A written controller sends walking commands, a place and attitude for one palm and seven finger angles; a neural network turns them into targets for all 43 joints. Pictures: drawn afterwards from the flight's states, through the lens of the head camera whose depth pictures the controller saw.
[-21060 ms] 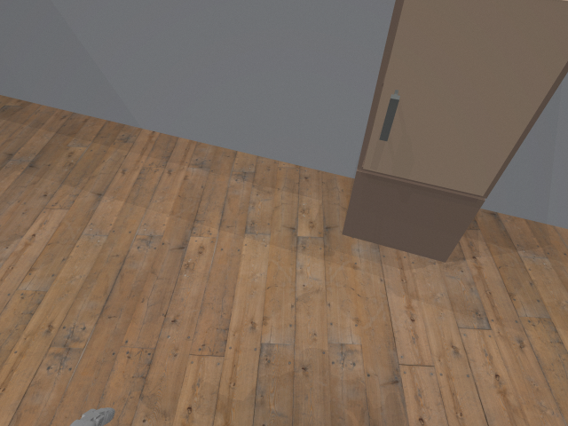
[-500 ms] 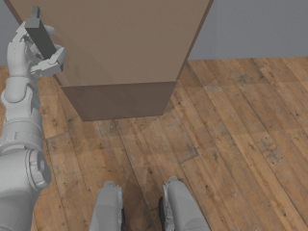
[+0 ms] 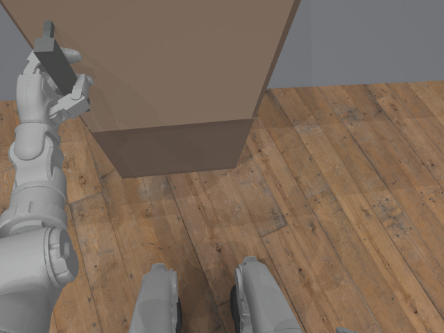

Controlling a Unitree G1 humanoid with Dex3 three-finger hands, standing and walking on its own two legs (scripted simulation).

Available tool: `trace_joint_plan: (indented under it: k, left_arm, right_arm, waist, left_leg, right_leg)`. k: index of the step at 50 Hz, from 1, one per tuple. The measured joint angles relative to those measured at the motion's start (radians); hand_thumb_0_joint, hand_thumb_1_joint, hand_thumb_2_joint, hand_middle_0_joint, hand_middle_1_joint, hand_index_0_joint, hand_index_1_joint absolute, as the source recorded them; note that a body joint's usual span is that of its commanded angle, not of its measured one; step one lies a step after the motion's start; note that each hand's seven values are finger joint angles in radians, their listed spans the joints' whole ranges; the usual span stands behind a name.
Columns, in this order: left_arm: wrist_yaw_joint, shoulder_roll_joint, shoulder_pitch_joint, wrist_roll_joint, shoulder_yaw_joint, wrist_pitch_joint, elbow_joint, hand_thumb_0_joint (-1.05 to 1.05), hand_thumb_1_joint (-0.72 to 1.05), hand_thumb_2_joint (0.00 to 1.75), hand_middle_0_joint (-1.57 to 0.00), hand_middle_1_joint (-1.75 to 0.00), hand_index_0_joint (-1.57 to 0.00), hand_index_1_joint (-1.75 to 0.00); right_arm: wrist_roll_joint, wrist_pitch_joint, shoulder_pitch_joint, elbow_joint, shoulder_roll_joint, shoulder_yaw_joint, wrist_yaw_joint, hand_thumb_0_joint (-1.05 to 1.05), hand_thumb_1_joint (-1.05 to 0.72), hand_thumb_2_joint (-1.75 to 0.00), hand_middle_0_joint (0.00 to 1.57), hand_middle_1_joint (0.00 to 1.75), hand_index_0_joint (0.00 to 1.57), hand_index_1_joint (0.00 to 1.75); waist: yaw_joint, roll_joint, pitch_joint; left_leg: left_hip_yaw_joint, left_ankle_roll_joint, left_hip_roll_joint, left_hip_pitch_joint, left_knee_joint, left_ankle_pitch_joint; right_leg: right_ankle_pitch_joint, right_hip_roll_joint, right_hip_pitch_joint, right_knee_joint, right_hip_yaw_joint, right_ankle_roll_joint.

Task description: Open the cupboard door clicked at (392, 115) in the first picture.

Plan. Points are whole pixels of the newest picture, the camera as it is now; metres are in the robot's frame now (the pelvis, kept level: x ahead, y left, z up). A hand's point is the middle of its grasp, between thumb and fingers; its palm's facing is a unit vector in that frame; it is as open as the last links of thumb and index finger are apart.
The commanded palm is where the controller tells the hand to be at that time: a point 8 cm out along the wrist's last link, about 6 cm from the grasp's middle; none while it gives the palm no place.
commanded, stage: pull the door open along its arc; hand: left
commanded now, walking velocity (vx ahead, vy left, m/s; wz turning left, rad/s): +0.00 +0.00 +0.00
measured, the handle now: (67, 69) +0.56 +0.24 +0.05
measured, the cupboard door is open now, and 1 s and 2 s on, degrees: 2 41 41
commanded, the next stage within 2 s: open thumb and fingers to let go in 0.88 s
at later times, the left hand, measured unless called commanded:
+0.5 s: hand (115, 167) +0.38 +0.14 +0.05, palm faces +0.39 -0.92 +0.06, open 6.3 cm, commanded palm +0.32 +0.18 +0.04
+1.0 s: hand (171, 220) +0.29 +0.06 +0.05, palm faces +0.42 -0.91 -0.01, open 6.5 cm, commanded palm +0.25 +0.10 +0.04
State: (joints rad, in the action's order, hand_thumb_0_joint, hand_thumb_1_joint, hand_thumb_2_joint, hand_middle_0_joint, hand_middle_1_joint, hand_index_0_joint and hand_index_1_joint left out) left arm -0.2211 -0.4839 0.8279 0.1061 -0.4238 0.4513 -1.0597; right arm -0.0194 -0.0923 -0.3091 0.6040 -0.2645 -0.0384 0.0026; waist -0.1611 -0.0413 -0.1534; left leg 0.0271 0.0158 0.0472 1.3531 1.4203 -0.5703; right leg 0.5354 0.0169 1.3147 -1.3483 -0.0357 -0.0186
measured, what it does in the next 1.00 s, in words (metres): stands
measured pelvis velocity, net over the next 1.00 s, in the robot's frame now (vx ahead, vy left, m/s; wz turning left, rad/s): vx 0.03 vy -0.04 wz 0.09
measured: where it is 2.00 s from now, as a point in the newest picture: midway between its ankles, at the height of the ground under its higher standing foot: outside the picture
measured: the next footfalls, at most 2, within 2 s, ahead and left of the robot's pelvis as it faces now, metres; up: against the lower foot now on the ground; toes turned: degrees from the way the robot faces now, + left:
none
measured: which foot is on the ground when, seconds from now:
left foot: down 0.00-1.00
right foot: down 0.00-1.00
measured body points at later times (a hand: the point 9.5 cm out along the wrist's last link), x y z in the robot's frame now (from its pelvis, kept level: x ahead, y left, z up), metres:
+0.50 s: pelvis +0.03 -0.01 +0.03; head +0.13 +0.01 +0.47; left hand +0.35 +0.19 +0.05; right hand +0.19 -0.23 -0.08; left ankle +0.04 +0.11 -0.59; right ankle +0.05 -0.13 -0.59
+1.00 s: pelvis +0.03 -0.04 +0.03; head +0.11 -0.03 +0.47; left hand +0.27 +0.11 +0.05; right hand +0.23 -0.23 -0.07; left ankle +0.04 +0.11 -0.59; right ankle +0.05 -0.13 -0.59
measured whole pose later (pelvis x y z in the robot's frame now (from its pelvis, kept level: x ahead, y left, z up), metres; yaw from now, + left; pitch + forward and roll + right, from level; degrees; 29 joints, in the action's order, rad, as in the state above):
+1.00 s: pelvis +0.03 -0.04 +0.03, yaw +5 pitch +21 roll -1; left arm 0.56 0.10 -0.20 -0.16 0.22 0.49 -0.24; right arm -0.09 0.06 -0.16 0.57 -0.17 0.00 0.02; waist 0.00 -0.01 -0.22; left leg 0.07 -0.04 0.01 1.08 1.29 -0.57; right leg 0.60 -0.02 1.05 -1.29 -0.08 0.04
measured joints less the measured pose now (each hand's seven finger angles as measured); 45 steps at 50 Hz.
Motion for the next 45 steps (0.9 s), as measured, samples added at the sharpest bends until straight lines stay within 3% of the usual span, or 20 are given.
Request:
trace_joint_plan:
  k: [5, 12, 13, 16, 19, 23, 27, 31, 35, 45]
  left_arm:
    - [0.000, 0.058, -0.128, 0.036, 0.020, -0.003, 0.111, 0.00, 0.68, 0.74, -0.34, -1.35, -0.34, -1.34]
    - [0.012, 0.161, -0.347, 0.075, 0.099, 0.006, 0.300, 0.01, 0.66, 0.70, -0.32, -1.33, -0.34, -1.34]
    - [0.030, 0.184, -0.381, 0.079, 0.112, 0.003, 0.336, 0.01, 0.66, 0.71, -0.32, -1.33, -0.34, -1.34]
    - [0.160, 0.278, -0.478, 0.085, 0.163, 0.012, 0.440, 0.02, 0.65, 0.72, -0.31, -1.33, -0.34, -1.32]
    - [0.296, 0.364, -0.563, 0.054, 0.217, 0.023, 0.533, 0.02, 0.65, 0.74, -0.30, -1.33, -0.35, -1.30]
    - [0.468, 0.450, -0.655, -0.018, 0.304, 0.039, 0.619, 0.02, 0.65, 0.75, -0.30, -1.33, -0.35, -1.30]
    - [0.616, 0.510, -0.699, -0.097, 0.377, 0.058, 0.648, 0.01, 0.65, 0.76, -0.30, -1.33, -0.34, -1.30]
    - [0.725, 0.547, -0.729, -0.163, 0.434, 0.058, 0.661, 0.01, 0.66, 0.78, -0.30, -1.33, -0.33, -1.30]
    - [0.769, 0.567, -0.792, -0.196, 0.487, 0.042, 0.695, 0.01, 0.66, 0.77, -0.29, -1.32, -0.32, -1.31]
    - [0.774, 0.589, -0.995, -0.236, 0.621, 0.033, 0.801, 0.01, 0.66, 0.73, -0.26, -1.29, -0.32, -1.32]
  right_arm:
    - [0.015, -0.005, -0.005, -0.009, 0.007, 0.011, 0.006, 0.01, -0.90, -0.89, 0.21, 0.30, 0.21, 0.30]
    - [0.031, 0.004, 0.009, -0.030, 0.019, 0.027, 0.015, 0.01, -0.90, -0.89, 0.21, 0.30, 0.21, 0.30]
    - [0.029, 0.007, 0.013, -0.037, 0.020, 0.030, 0.014, 0.01, -0.90, -0.89, 0.21, 0.30, 0.21, 0.30]
    - [0.018, 0.020, 0.033, -0.053, 0.023, 0.041, 0.019, 0.01, -0.90, -0.89, 0.21, 0.30, 0.20, 0.30]
    - [0.001, 0.024, 0.059, -0.068, 0.031, 0.046, 0.031, 0.01, -0.90, -0.89, 0.20, 0.30, 0.20, 0.30]
    - [-0.024, 0.026, 0.094, -0.082, 0.049, 0.048, 0.048, 0.01, -0.90, -0.89, 0.20, 0.30, 0.20, 0.30]
    - [-0.044, 0.032, 0.127, -0.076, 0.068, 0.046, 0.055, 0.01, -0.90, -0.89, 0.20, 0.30, 0.20, 0.30]
    - [-0.058, 0.042, 0.148, -0.061, 0.085, 0.046, 0.056, 0.01, -0.90, -0.89, 0.20, 0.30, 0.20, 0.30]
    - [-0.065, 0.058, 0.151, -0.046, 0.097, 0.047, 0.049, 0.01, -0.90, -0.89, 0.21, 0.30, 0.20, 0.30]
    - [-0.070, 0.121, 0.131, -0.032, 0.097, 0.044, 0.025, 0.01, -0.90, -0.89, 0.21, 0.30, 0.20, 0.30]
  waist:
    - [0.019, 0.002, -0.012]
    - [0.052, 0.015, -0.034]
    - [0.058, 0.015, -0.037]
    - [0.078, 0.012, -0.042]
    - [0.097, 0.018, -0.044]
    - [0.121, 0.024, -0.046]
    - [0.140, 0.031, -0.049]
    - [0.154, 0.034, -0.051]
    - [0.163, 0.033, -0.055]
    - [0.161, 0.035, -0.066]
  left_leg:
    - [-0.012, 0.000, 0.001, -0.053, -0.038, 0.000]
    - [-0.023, -0.001, -0.003, -0.140, -0.094, -0.002]
    - [-0.023, -0.001, -0.004, -0.150, -0.099, -0.003]
    - [-0.026, -0.002, -0.007, -0.179, -0.116, -0.003]
    - [-0.032, -0.003, -0.012, -0.201, -0.128, -0.004]
    - [-0.031, -0.007, -0.018, -0.219, -0.128, -0.007]
    - [-0.018, -0.015, -0.026, -0.222, -0.117, -0.009]
    - [-0.001, -0.025, -0.031, -0.223, -0.109, -0.009]
    - [0.011, -0.035, -0.032, -0.240, -0.120, -0.005]
    - [0.029, -0.053, -0.035, -0.286, -0.152, 0.003]
  right_leg:
    - [0.000, 0.001, -0.045, 0.031, 0.011, 0.000]
    - [0.005, -0.004, -0.126, 0.077, 0.020, -0.001]
    - [0.006, -0.004, -0.137, 0.083, 0.021, -0.001]
    - [0.008, -0.007, -0.164, 0.098, 0.023, -0.003]
    - [0.013, -0.012, -0.182, 0.100, 0.029, -0.003]
    - [0.024, -0.019, -0.198, 0.090, 0.028, 0.001]
    - [0.038, -0.026, -0.203, 0.070, 0.015, 0.010]
    - [0.047, -0.031, -0.208, 0.057, -0.001, 0.021]
    - [0.049, -0.031, -0.227, 0.063, -0.014, 0.032]
    - [0.054, -0.033, -0.274, 0.083, -0.032, 0.050]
